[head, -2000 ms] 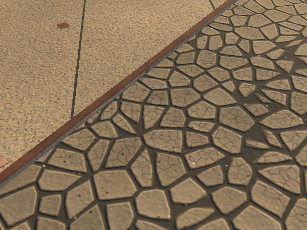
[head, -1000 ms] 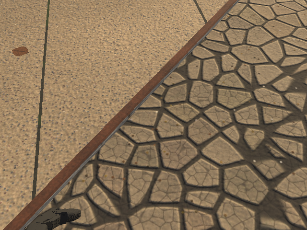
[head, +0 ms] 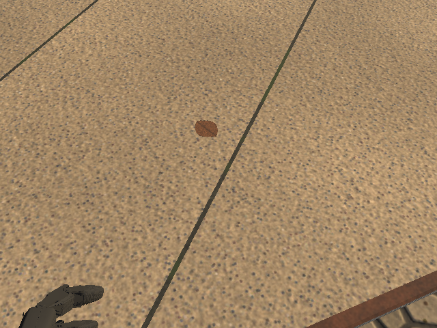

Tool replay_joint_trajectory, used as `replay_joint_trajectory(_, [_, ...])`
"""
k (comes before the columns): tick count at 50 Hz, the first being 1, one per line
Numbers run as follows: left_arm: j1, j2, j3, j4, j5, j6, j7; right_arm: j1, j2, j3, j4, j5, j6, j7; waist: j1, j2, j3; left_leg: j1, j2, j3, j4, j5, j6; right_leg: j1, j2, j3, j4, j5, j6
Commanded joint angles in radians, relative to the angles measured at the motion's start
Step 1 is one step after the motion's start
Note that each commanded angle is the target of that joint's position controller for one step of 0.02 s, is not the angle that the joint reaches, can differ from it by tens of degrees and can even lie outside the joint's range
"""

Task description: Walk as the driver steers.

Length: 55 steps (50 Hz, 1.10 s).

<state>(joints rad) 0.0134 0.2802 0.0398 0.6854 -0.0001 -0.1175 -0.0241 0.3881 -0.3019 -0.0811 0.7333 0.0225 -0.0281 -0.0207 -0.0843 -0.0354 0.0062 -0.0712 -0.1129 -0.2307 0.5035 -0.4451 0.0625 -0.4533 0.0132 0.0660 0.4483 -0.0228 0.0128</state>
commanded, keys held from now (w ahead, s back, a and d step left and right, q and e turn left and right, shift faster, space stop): w+q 0.08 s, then w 0.58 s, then w+e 0.34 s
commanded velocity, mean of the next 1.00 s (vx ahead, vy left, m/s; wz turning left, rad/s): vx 0.50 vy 0.00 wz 0.09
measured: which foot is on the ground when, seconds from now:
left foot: down 0.00-0.02, up 0.04-0.44, down 0.46-1.00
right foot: down 0.00-0.48, up 0.50-0.98, down 1.00-1.00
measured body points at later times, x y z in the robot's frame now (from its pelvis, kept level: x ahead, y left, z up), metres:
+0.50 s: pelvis +0.25 +0.04 +0.01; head +0.28 +0.05 +0.46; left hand +0.19 +0.30 -0.12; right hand +0.51 -0.14 -0.05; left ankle +0.34 +0.16 -0.69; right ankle +0.13 -0.12 -0.70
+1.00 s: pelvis +0.52 +0.04 +0.03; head +0.54 +0.03 +0.48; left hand +0.71 +0.28 -0.06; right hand +0.55 -0.26 -0.09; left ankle +0.34 +0.16 -0.69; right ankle +0.65 -0.07 -0.69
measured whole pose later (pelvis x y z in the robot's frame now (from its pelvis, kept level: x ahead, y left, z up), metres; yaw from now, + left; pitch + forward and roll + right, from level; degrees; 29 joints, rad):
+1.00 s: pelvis +0.52 +0.04 +0.03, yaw +0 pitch +2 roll +2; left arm 0.11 0.27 0.04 0.73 -0.01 -0.04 -0.06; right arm 0.34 -0.30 -0.08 0.83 0.01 -0.06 -0.01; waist -0.06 -0.02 0.00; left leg 0.08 0.04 0.20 0.33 -0.42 -0.05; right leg -0.53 -0.04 -0.04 0.56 -0.09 -0.08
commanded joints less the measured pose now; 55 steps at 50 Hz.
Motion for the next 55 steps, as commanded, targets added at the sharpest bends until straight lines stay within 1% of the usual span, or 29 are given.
replay_joint_trajectory(1, [0.323,0.234,0.084,-0.009,0.023,-0.018,0.019,-0.031,-0.018,0.008,-0.097,-0.019,-0.012,-0.002,0.185,-0.024,-0.294,-0.338,0.06,-0.013,0.472,0.194,0.008,0.671,-0.277,0.3,-0.01,-0.102,-0.145])
replay_joint_trajectory(2, [0.363,0.268,0.093,0.025,0.016,-0.006,0.008,0.081,-0.026,0.015,-0.124,0.017,-0.02,-0.002,0.123,-0.341,-0.344,-0.641,0.01,0.047,0.728,-0.175,-0.03,0.826,-0.453,0.755,-0.119,-0.351,-0.282])
replay_joint_trajectory(3, [0.305,0.166,0.07,-0.001,-0.002,-0.001,0.007,0.065,-0.124,-0.003,-0.089,0.027,-0.016,-0.003,0.14,-0.183,-0.223,-0.729,0.088,0.022,0.84,-0.108,-0.05,0.737,-0.432,0.718,-0.152,-0.52,-0.26])
replay_joint_trajectory(4, [0.269,0.114,0.056,-0.009,-0.001,0.009,0.014,-0.043,-0.155,-0.012,-0.101,0.015,-0.011,0.001,0.162,-0.089,-0.11,-0.737,0.123,0.061,0.857,-0.02,-0.057,0.615,-0.381,0.524,-0.155,-0.48,-0.216])
replay_joint_trajectory(5, [0.234,0.103,0.048,-0.005,0.01,0.016,0.014,-0.096,-0.131,-0.01,-0.111,0.001,-0.01,0.002,0.145,-0.024,-0.048,-0.704,0.148,0.082,0.827,0.045,-0.059,0.492,-0.331,0.418,-0.179,-0.371,-0.198])
replay_joint_trajectory(6, [0.218,0.087,0.041,0.007,0.015,0.016,0.014,-0.123,-0.114,-0.011,-0.121,-0.008,-0.012,0.005,0.127,-0.027,-0.008,-0.682,0.172,0.078,0.779,0.09,-0.058,0.414,-0.296,0.344,-0.201,-0.279,-0.198])
replay_joint_trajectory(8, [0.218,0.074,0.035,0.027,0.018,0.01,0.013,-0.096,-0.062,-0.001,-0.115,0.003,-0.009,0.017,0.097,-0.068,0.005,-0.613,0.186,0.1,0.737,0.119,-0.057,0.329,-0.248,0.233,-0.244,-0.173,-0.201])
replay_joint_trajectory(11, [0.243,0.103,0.042,0.06,0.007,0.004,0.011,-0.117,-0.026,0.015,-0.124,-0.007,-0.003,0.018,0.086,-0.051,0.011,-0.648,0.192,0.126,0.672,0.149,-0.073,0.323,-0.258,0.148,-0.275,-0.021,-0.242])
replay_joint_trajectory(16, [0.293,0.14,0.044,0.096,-0.011,0.036,0.018,-0.3,0.033,0.056,-0.185,-0.017,-0.017,0.035,0.139,-0.033,0.046,-0.67,0.215,0.227,0.411,0.223,-0.074,0.346,-0.246,0.03,-0.31,0.023,-0.222])
replay_joint_trajectory(19, [0.373,0.17,0.045,0.127,-0.014,0.048,0.012,-0.359,0.017,0.053,-0.206,-0.014,-0.028,0.049,0.161,-0.072,0.035,-0.538,0.157,0.318,0.317,0.216,-0.055,0.349,-0.268,0.011,-0.318,0.096,-0.221])
replay_joint_trajectory(22, [0.351,0.175,0.036,0.136,-0.032,0.054,0.016,-0.23,-0.043,0.019,-0.181,-0.01,-0.037,0.053,0.042,-0.101,-0.038,-0.286,0.084,0.357,0.175,0.246,0.015,0.359,-0.252,-0.065,-0.138,0.473,-0.167])
replay_joint_trajectory(23, [0.351,0.154,0.026,0.135,-0.03,0.05,0.023,-0.08,-0.099,-0.012,-0.137,-0.013,-0.035,0.046,-0.033,-0.083,-0.128,-0.065,0.074,0.334,0.122,0.277,0.047,0.306,-0.204,-0.118,0.047,0.583,-0.127])
replay_joint_trajectory(24, [0.355,0.1,0.006,0.098,-0.017,0.04,0.029,0.067,-0.193,-0.041,-0.114,-0.032,-0.027,0.031,-0.081,0.058,-0.251,0.219,0.28,-0.009,0.057,0.145,0.147,0.041,-0.112,-0.172,0.371,0.38,-0.052])
replay_joint_trajectory(25, [0.383,0.046,-0.013,0.081,0.0,0.021,0.025,0.133,-0.252,-0.052,-0.098,-0.023,-0.023,0.024,-0.06,0.296,-0.367,0.35,0.481,-0.497,-0.172,-0.042,0.268,-0.168,0.018,-0.065,0.672,-0.438,-0.023])
replay_joint_trajectory(26, [0.337,0.123,0.016,0.087,-0.017,0.009,0.01,0.077,-0.174,-0.021,-0.103,-0.024,-0.033,0.024,-0.048,0.212,-0.292,0.292,0.483,-0.537,-0.213,-0.122,0.25,-0.291,-0.019,0.054,0.85,-0.479,-0.032])
replay_joint_trajectory(27, [0.284,0.128,0.019,0.069,-0.032,0.005,0.002,0.016,-0.137,-0.007,-0.102,-0.022,-0.039,0.025,-0.021,0.174,-0.158,0.172,0.463,-0.382,-0.216,-0.075,0.226,-0.35,-0.067,0.026,0.874,-0.421,-0.05])
replay_joint_trajectory(28, [0.247,0.111,0.017,0.06,-0.028,0.004,0.006,-0.041,-0.107,-0.002,-0.096,-0.022,-0.042,0.029,0.009,0.116,-0.091,0.064,0.418,-0.265,-0.235,-0.004,0.202,-0.337,-0.108,-0.001,0.825,-0.34,-0.058])
replay_joint_trajectory(29, [0.254,0.108,0.023,0.066,-0.018,0.012,0.007,-0.082,-0.073,0.009,-0.091,-0.027,-0.048,0.036,0.047,0.121,-0.043,-0.038,0.379,-0.178,-0.261,0.099,0.182,-0.284,-0.135,0.0,0.794,-0.294,-0.057])
replay_joint_trajectory(31, [0.299,0.08,0.022,0.082,-0.024,0.037,0.007,-0.131,-0.036,0.016,-0.082,-0.026,-0.061,0.043,0.104,0.143,-0.023,-0.139,0.334,-0.06,-0.329,0.177,0.174,-0.194,-0.152,0.002,0.751,-0.243,-0.049])
replay_joint_trajectory(34, [0.25,0.049,0.013,0.076,-0.011,0.063,0.014,-0.122,-0.061,0.004,-0.051,-0.024,-0.075,0.036,0.114,0.109,0.013,-0.164,0.317,0.072,-0.38,0.286,0.182,-0.21,-0.15,-0.015,0.614,-0.15,-0.017])
replay_joint_trajectory(40, [0.079,0.039,0.006,0.035,-0.019,0.064,-0.006,-0.071,-0.131,-0.018,-0.005,-0.028,-0.078,0.018,0.044,0.088,0.044,-0.071,0.353,0.228,-0.416,0.353,0.145,-0.213,-0.123,-0.026,0.294,0.065,0.0])
replay_joint_trajectory(46, [-0.014,0.061,0.011,-0.027,-0.016,0.066,-0.031,-0.043,-0.152,-0.034,0.051,-0.007,-0.052,0.014,0.011,0.09,0.082,0.117,0.408,0.313,-0.349,0.408,0.093,-0.229,-0.108,-0.06,0.155,-0.018,-0.057])
replay_joint_trajectory(48, [0.025,0.085,0.023,-0.035,-0.013,0.065,-0.037,-0.064,-0.176,-0.041,0.054,-0.003,-0.038,0.009,0.042,0.112,0.048,0.153,0.404,0.348,-0.235,0.679,0.068,-0.14,-0.062,-0.115,0.139,-0.111,-0.093])
replay_joint_trajectory(50, [0.279,0.166,0.075,0.03,-0.016,0.065,-0.029,-0.077,-0.163,-0.033,0.043,-0.01,-0.019,-0.004,0.168,0.085,-0.105,0.072,0.326,0.423,0.125,0.942,0.01,0.218,0.045,-0.174,0.095,-0.1,-0.144])
replay_joint_trajectory(51, [0.436,0.265,0.108,0.053,-0.023,0.072,-0.011,-0.053,-0.117,-0.011,0.016,-0.038,-0.022,-0.009,0.217,-0.064,-0.212,-0.177,0.276,0.436,0.46,0.646,-0.043,0.513,-0.119,0.09,0.092,-0.071,-0.216])
replay_joint_trajectory(52, [0.411,0.333,0.111,0.04,-0.029,0.066,-0.014,0.031,0.004,0.03,-0.029,-0.053,-0.051,0.005,0.113,-0.284,-0.312,-0.586,0.065,0.303,0.765,-0.116,-0.103,0.792,-0.32,0.653,-0.065,-0.335,-0.397])
replay_joint_trajectory(53, [0.417,0.234,0.085,0.019,-0.027,0.055,-0.017,-0.072,-0.085,0.015,-0.023,-0.012,-0.083,0.018,0.183,-0.143,-0.334,-0.689,0.103,0.137,0.852,-0.114,-0.078,0.806,-0.336,0.719,-0.168,-0.41,-0.371])
replay_joint_trajectory(54, [0.385,0.19,0.073,0.019,-0.019,0.047,-0.015,-0.154,-0.123,0.006,-0.048,0.015,-0.103,0.027,0.189,-0.098,-0.216,-0.747,0.145,0.141,0.84,-0.017,-0.052,0.718,-0.309,0.583,-0.165,-0.332,-0.33])
replay_joint_trajectory(55, [0.335,0.178,0.069,0.007,-0.018,0.045,-0.013,-0.186,-0.113,0.011,-0.052,0.001,-0.115,0.021,0.163,-0.011,-0.155,-0.722,0.187,0.146,0.781,0.061,-0.041,0.599,-0.271,0.477,-0.156,-0.226,-0.306])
